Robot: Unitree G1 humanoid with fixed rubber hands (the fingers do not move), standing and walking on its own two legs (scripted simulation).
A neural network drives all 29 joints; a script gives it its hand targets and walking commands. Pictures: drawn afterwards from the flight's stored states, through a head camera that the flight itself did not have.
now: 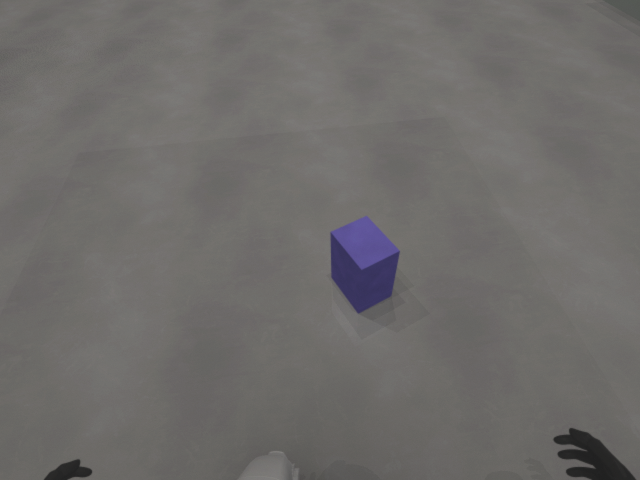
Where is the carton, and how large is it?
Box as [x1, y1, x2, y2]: [331, 216, 399, 313]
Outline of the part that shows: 367,216 331,231 331,277 358,313 390,296 399,250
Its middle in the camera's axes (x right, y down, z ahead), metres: +0.16 +0.08 +1.39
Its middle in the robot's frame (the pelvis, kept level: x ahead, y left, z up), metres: +0.91 -0.05 -0.63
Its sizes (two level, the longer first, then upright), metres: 0.190 0.149 0.265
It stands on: the floor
